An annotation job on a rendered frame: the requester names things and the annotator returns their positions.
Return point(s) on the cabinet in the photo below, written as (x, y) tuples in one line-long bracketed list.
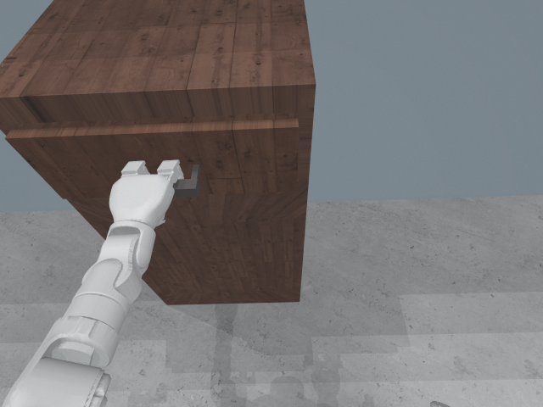
[(140, 59)]

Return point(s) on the handle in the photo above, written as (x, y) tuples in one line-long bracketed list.
[(188, 187)]

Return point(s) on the left robot forearm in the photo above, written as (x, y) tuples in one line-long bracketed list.
[(88, 332)]

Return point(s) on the drawer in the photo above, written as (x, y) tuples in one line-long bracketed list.
[(238, 153)]

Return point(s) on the left robot upper arm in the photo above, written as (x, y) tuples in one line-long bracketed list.
[(61, 383)]

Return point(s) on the robot left hand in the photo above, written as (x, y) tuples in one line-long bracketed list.
[(141, 196)]

